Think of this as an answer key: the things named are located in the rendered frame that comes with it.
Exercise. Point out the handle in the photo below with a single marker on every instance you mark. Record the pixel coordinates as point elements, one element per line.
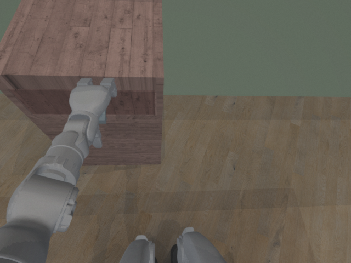
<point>102,119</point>

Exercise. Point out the cabinet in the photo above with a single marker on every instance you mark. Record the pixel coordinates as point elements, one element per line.
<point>52,44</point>

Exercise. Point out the left robot forearm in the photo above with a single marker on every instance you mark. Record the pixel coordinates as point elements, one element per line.
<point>66,154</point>

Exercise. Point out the robot left upper arm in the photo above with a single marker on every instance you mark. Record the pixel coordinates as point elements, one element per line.
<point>44,206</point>

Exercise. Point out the drawer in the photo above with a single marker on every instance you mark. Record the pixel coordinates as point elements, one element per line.
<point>56,101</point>

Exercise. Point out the left robot hand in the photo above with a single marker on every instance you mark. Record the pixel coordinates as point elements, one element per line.
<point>94,99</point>

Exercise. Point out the left robot shin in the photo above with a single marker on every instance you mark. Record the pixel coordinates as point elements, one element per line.
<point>141,237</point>

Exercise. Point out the left robot thigh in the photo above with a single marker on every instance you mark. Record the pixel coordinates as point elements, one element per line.
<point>139,251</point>

